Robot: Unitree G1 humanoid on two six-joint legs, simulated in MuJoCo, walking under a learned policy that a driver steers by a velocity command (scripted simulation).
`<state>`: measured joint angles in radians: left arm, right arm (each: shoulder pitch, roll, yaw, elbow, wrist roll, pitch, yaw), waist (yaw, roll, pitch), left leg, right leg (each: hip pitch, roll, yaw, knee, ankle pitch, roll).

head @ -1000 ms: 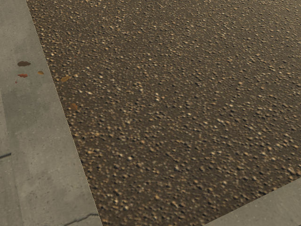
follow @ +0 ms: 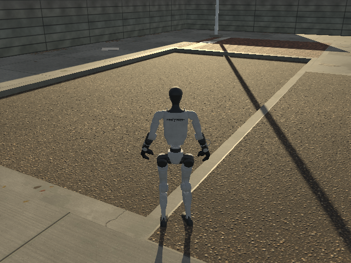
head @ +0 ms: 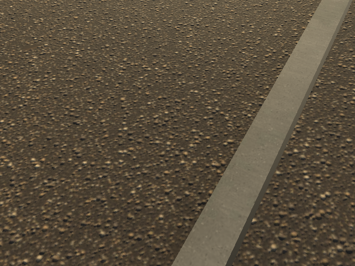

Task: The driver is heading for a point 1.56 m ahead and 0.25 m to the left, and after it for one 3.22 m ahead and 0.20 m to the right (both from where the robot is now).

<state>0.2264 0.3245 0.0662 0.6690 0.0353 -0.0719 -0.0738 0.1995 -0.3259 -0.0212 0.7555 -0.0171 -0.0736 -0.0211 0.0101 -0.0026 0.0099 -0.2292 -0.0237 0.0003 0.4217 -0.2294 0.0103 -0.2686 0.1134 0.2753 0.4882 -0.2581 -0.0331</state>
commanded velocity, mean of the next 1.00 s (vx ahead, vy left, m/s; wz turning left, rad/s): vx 0.41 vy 0.00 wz -0.09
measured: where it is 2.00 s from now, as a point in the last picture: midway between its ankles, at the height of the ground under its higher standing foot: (195, 172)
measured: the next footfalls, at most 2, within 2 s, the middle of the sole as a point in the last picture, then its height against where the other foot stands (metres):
right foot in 0.50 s outside the picture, level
left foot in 0.90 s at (183, 265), level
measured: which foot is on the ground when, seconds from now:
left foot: down 0.00-0.52, up 0.54-0.88, down 0.90-1.00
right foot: down 0.00-0.00, up 0.02-0.48, down 0.50-0.96, up 0.98-1.00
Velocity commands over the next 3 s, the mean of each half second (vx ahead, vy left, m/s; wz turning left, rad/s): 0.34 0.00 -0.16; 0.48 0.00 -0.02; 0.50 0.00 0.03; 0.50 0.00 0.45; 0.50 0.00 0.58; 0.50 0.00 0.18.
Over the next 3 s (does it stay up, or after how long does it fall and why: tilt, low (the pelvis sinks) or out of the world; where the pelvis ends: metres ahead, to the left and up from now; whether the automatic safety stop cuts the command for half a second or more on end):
stays up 1.40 0.19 -0.14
